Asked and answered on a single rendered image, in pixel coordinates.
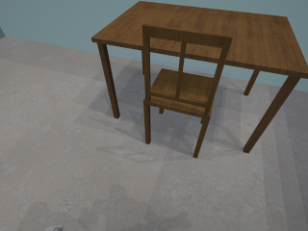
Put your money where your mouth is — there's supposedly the chair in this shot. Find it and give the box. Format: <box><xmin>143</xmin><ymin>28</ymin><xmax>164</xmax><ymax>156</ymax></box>
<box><xmin>142</xmin><ymin>23</ymin><xmax>233</xmax><ymax>159</ymax></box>

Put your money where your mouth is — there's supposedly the table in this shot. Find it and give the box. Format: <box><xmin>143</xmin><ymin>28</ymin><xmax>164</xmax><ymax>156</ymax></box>
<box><xmin>91</xmin><ymin>1</ymin><xmax>308</xmax><ymax>153</ymax></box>

